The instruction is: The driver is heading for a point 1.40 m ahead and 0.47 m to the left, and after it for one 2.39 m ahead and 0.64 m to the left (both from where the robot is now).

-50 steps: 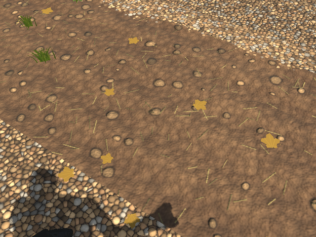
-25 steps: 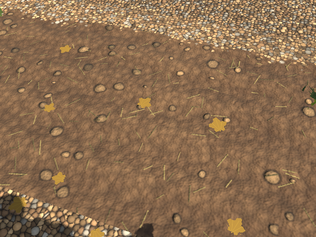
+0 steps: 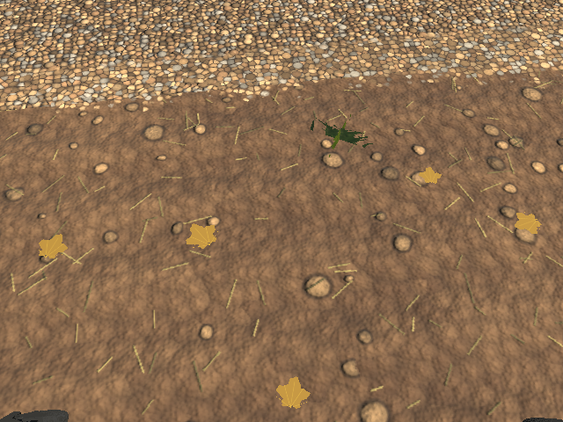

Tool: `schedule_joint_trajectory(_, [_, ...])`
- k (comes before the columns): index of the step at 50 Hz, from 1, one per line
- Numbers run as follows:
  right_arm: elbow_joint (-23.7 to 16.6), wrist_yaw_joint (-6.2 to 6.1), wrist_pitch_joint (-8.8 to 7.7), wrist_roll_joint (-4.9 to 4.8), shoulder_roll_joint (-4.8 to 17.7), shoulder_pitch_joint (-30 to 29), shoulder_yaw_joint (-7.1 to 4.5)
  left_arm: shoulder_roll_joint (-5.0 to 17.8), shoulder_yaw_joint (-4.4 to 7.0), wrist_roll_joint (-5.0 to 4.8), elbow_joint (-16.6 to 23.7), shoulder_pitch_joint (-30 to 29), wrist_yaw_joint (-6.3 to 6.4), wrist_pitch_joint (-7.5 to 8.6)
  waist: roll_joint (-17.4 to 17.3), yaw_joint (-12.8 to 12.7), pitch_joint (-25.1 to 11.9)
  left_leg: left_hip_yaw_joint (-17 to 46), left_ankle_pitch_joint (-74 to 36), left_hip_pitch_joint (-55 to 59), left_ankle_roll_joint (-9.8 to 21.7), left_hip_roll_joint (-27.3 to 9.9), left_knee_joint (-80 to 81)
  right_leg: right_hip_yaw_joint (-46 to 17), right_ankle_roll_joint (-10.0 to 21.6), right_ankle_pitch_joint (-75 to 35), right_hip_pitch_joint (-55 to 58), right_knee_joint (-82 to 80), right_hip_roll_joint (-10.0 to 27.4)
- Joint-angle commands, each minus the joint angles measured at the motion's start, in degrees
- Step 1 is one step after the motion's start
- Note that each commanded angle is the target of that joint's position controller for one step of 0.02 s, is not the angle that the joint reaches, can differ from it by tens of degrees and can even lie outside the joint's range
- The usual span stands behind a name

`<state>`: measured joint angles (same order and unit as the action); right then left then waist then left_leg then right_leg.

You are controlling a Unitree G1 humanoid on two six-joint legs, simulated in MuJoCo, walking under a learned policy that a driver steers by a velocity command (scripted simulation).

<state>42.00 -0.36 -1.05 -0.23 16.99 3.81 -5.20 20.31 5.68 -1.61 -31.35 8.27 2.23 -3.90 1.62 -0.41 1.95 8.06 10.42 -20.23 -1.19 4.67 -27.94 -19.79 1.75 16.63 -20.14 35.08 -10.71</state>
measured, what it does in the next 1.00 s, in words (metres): steps on the spot, turning left: right foot, then left foot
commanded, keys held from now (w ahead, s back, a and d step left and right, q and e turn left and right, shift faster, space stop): e+shift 0.04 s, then shift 0.06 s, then q+shift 0.90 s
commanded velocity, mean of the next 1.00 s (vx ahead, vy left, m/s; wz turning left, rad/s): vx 0.00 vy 0.00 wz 0.40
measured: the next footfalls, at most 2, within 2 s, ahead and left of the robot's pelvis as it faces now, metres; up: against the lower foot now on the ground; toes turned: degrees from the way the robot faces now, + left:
right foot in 0.32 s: +0.02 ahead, -0.14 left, +0.00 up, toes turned +0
left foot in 0.68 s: +0.06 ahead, +0.13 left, +0.00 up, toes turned +16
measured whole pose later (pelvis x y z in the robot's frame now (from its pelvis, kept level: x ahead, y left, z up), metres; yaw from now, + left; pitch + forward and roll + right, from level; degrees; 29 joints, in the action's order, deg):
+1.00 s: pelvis +0.04 +0.04 +0.01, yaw +29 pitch +3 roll -3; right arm 33.7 -2.5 3.1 -1.4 19.5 10.9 -4.7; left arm 18.4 5.1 0.0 -39.1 2.2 1.2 0.0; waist 1.0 0.9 4.0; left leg 12.3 11.8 -16.9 3.7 6.3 -27.2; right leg -9.4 -5.2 16.8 -31.1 49.2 -3.1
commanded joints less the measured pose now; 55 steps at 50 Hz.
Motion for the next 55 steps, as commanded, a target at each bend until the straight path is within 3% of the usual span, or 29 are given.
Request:
schedule_joint_trajectory(1, [-3.4, -0.31, -0.07, 2.60, 12.1, 2.2, -3.03, 5.3, 1.42, -0.57, 5.3, 2.7, -0.46, 0.98, -19.0, -2.2, -9.9, 24.5, -14.6, 17.7, 14.4, -24.3, 11.3, 5.2, -1.4, 20.9, -13.5, 18.4, -0.1])
schedule_joint_trajectory(2, [-5.2, -0.52, -0.27, 2.48, 8.8, 0.3, -2.31, 10.6, 2.90, 0.05, 3.7, 4.0, -0.64, 1.38, -14.6, -2.0, -8.8, 23.7, -13.8, 15.9, 17.1, -26.8, 11.1, 6.4, -3.8, 17.7, -15.5, 28.3, 5.2])
schedule_joint_trajectory(3, [-6.0, -1.04, -0.01, 1.80, 6.1, -1.7, -1.42, 11.6, 3.40, 0.01, 2.4, 3.7, -0.80, 1.20, -11.1, -1.8, -7.3, 16.9, -11.6, 13.5, 15.5, -23.2, 10.0, 8.0, -4.7, 13.7, -14.8, 31.6, 6.8])
schedule_joint_trajectory(4, [-6.5, -1.37, 0.47, 1.26, 5.0, -2.7, -0.96, 10.3, 3.20, 0.28, 1.1, 3.6, -0.67, 0.70, -8.3, -1.7, -5.8, 11.8, -9.2, 12.6, 13.5, -19.3, 9.2, 8.9, -5.6, 10.9, -15.0, 33.6, 7.4])
schedule_joint_trajectory(5, [-6.2, -1.66, 0.84, 0.60, 5.4, -2.3, -0.82, 8.2, 2.45, 0.67, 1.1, 3.7, -0.81, 0.49, -7.6, -1.1, -5.0, 9.6, -10.1, 12.4, 13.1, -18.3, 9.1, 10.1, -6.1, 8.8, -15.9, 35.1, 7.7])
schedule_joint_trajectory(8, [-4.2, -1.41, 1.51, 0.85, 6.8, 2.7, -0.58, 2.3, -0.15, 0.95, 1.8, 0.7, -1.01, 1.15, -8.0, 1.3, -5.5, 6.3, -18.7, 12.8, 14.5, -16.4, 8.8, 13.1, -6.7, 10.6, -12.0, 27.0, 7.4])
schedule_joint_trajectory(11, [-3.5, 0.07, 1.56, 0.18, 5.2, 1.5, 0.42, -2.3, -2.23, 2.12, 0.4, 0.3, -1.40, 1.91, -11.9, 1.0, -7.0, 3.5, -15.5, 10.2, 13.0, -13.2, 8.2, 16.4, -6.6, 11.9, 0.8, 6.0, 9.7])
schedule_joint_trajectory(14, [-3.2, 0.56, 1.88, -1.73, 10.0, 4.2, -0.83, 1.5, -0.51, 1.50, -1.8, 2.2, -1.35, 2.25, -12.5, 0.0, -4.9, 7.3, -17.1, 8.2, 12.0, -12.5, 5.5, 19.8, -5.2, -3.3, 10.0, -13.5, 6.3])
schedule_joint_trajectory(15, [-3.4, 0.46, 1.54, -2.06, 10.6, 5.0, -1.03, 3.8, 0.13, 1.35, -1.8, 2.9, -1.13, 2.38, -11.5, 0.0, -5.9, 8.8, -15.5, 5.9, 9.9, -12.1, 4.8, 17.4, -3.3, -6.4, 14.8, -15.1, 8.0])
schedule_joint_trajectory(16, [-4.0, 0.62, 0.93, -1.53, 9.2, 4.8, -0.59, 6.7, 0.85, 1.70, -1.7, 5.4, -0.54, 2.25, -7.5, -0.7, -8.1, 8.0, -8.8, 0.7, 6.6, -10.5, 1.5, 13.6, -1.0, -13.8, 21.4, -13.0, 14.5])
schedule_joint_trajectory(17, [-5.2, 0.91, 0.13, -1.52, 5.6, 5.2, 0.33, 11.0, 2.00, 3.02, -2.4, 5.1, 0.00, 1.67, 6.3, 0.9, -8.2, -0.3, 3.8, -7.2, 2.7, -4.5, -6.0, 6.7, 4.6, -22.5, 22.3, -11.0, 23.5])
schedule_joint_trajectory(18, [-5.3, 0.72, -0.07, -1.95, 6.5, 5.1, 0.20, 9.2, 1.99, 3.69, -2.4, 4.6, -0.05, 1.57, 12.0, -0.8, -8.7, -5.8, 18.0, -8.9, 0.6, -3.0, -14.3, 1.8, 10.6, -25.1, 19.2, -13.4, 30.0])
schedule_joint_trajectory(19, [-5.2, 0.52, 0.34, -2.04, 9.0, 4.7, -0.86, 6.0, 1.03, 3.99, -1.5, 3.2, 0.07, 2.04, 10.3, -1.9, -7.0, -5.8, 24.0, -12.2, -0.9, -4.2, -26.0, 0.8, 13.1, -29.8, 18.5, -14.4, 32.3])
schedule_joint_trajectory(20, [-4.7, 0.19, 1.21, -2.19, 9.1, 5.9, -1.58, 4.2, 0.44, 3.69, -1.4, 1.8, 0.31, 2.56, 8.8, -1.0, -6.0, -5.4, 24.9, -14.6, -1.9, -4.8, -34.2, 2.8, 12.9, -33.1, 18.1, -14.4, 31.8])
schedule_joint_trajectory(22, [-4.5, -0.40, 3.30, -1.76, 6.7, 8.2, -1.41, 2.8, 0.27, 2.13, -1.8, -2.5, 0.54, 3.35, 7.6, 1.1, -3.7, -5.0, 19.6, -17.2, -3.3, -6.9, -36.9, 9.8, 9.9, -35.3, 17.6, -13.6, 28.7])
schedule_joint_trajectory(27, [-9.2, 1.10, 4.42, -1.59, 3.4, 4.2, -0.15, 3.9, 1.29, 1.90, -3.4, -2.9, 0.77, 2.79, 8.2, -0.7, -4.3, -9.7, 12.0, -12.1, -3.5, -8.5, -24.6, 19.1, 8.7, -33.1, 17.1, -13.0, 27.4])
schedule_joint_trajectory(30, [-10.8, 2.11, 4.94, -1.59, 5.3, 4.8, -0.94, 6.3, 2.22, 0.78, -4.2, -2.5, -0.03, 3.08, 8.4, -0.6, -5.3, -13.1, 10.8, -5.5, -0.9, -7.2, -16.7, 21.2, 7.6, -32.4, 15.7, -10.8, 29.4])
schedule_joint_trajectory(32, [-10.4, 2.21, 5.61, -1.68, 6.1, 8.3, -1.87, 6.4, 2.40, -0.48, -4.5, -3.7, -0.82, 3.69, 7.5, 1.8, -5.9, -15.2, 5.7, 0.9, 1.5, -5.4, -8.9, 23.8, 5.0, -30.2, 13.7, -5.6, 29.5])
schedule_joint_trajectory(33, [-9.3, 1.62, 5.67, -1.58, 7.3, 12.1, -2.88, 5.0, 2.18, -0.67, -5.1, -2.8, -1.23, 4.00, 4.5, 3.5, -7.2, -14.8, 1.1, 8.5, 3.5, -3.4, -3.7, 27.0, 2.3, -28.3, 10.0, 1.9, 27.1])
schedule_joint_trajectory(34, [-9.1, 0.57, 5.27, -1.50, 12.8, 16.1, -4.83, 3.4, 1.84, 0.38, -5.1, -0.8, -1.63, 4.39, -7.2, 4.9, -8.0, -3.5, -22.6, 20.5, 8.0, -7.5, 1.3, 30.4, -2.7, -13.4, -2.3, 16.9, 21.3])
schedule_joint_trajectory(35, [-11.3, 0.37, 4.14, 0.03, 21.0, 15.7, -5.85, -0.8, 0.09, 3.20, -0.5, -4.2, -1.67, 4.81, -23.9, 3.0, -11.1, 25.6, -40.7, 27.5, 21.1, -23.5, 4.0, 25.6, -7.0, 24.9, -20.8, 34.3, 10.3])
schedule_joint_trajectory(36, [-11.7, 1.50, 2.25, 1.67, 17.6, 16.2, -4.78, 2.6, 0.70, 2.77, -1.2, -7.2, -1.22, 4.72, -14.0, 6.7, -16.4, 27.4, -31.7, 26.3, 25.2, -26.9, 7.2, 14.7, -6.4, 25.5, -22.0, 41.0, 10.2])
schedule_joint_trajectory(37, [-11.2, 1.52, 1.08, 1.39, 15.8, 14.0, -3.94, 3.7, 0.92, 1.62, -0.8, -9.0, -0.85, 4.73, -10.7, 5.3, -11.9, 22.8, -25.1, 22.9, 22.9, -24.2, 8.1, 13.5, -5.0, 20.8, -22.8, 41.1, 11.0])
schedule_joint_trajectory(39, [-11.3, 0.26, 1.41, -1.29, 12.1, 7.9, -2.80, 4.7, 1.42, 2.27, -2.1, -8.1, 0.25, 4.58, -5.7, 1.9, -6.1, 16.3, -17.0, 17.5, 16.5, -18.4, 8.4, 12.7, -4.0, 10.7, -22.3, 33.4, 13.0])
schedule_joint_trajectory(42, [-12.6, -1.63, 2.70, -0.78, 11.8, 4.8, -2.23, 3.1, 1.08, 2.17, -3.8, -5.4, -0.45, 4.39, -6.4, -0.3, -7.9, 12.6, -20.6, 13.2, 14.6, -14.4, 8.0, 13.3, -5.5, 3.1, -15.4, 28.6, 10.2])
schedule_joint_trajectory(45, [-12.1, -2.26, 2.98, -1.25, 12.2, 6.4, -2.34, 1.9, 0.48, 1.82, -4.1, -6.0, -0.76, 4.50, -6.4, 0.5, -8.0, 14.6, -16.7, 13.9, 14.0, -13.0, 7.5, 12.3, -6.8, 0.6, -14.8, 20.6, 8.1])
schedule_joint_trajectory(51, [-12.9, -2.49, 3.84, -1.01, 12.8, 5.3, -2.65, 2.3, 0.34, 1.41, -3.8, -8.2, -1.39, 5.19, -10.0, 1.3, -6.0, 21.5, -9.3, 10.8, 12.3, -10.5, 5.3, 10.4, -7.0, -0.3, -10.7, 9.1, 5.8])
schedule_joint_trajectory(54, [-13.5, -2.11, 4.20, -1.02, 12.7, 4.6, -2.67, 3.0, 0.56, 1.31, -3.8, -8.1, -1.96, 6.15, -11.7, 1.9, -7.2, 25.2, -14.8, 12.1, 11.9, -9.9, 2.7, 9.8, -6.1, 0.7, -7.6, 3.9, 5.2])
schedule_joint_trajectory(55, [-13.5, -2.09, 4.29, -1.30, 12.4, 4.8, -2.56, 3.5, 0.77, 1.01, -4.2, -6.6, -2.27, 6.52, -11.5, 1.6, -9.0, 26.5, -7.0, 11.3, 11.7, -9.4, 3.3, 9.9, -5.5, 0.5, -4.4, 1.1, 5.4])
Over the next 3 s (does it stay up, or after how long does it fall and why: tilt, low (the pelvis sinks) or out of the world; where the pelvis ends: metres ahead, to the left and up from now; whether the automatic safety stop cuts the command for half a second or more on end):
stays up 1.33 0.29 0.01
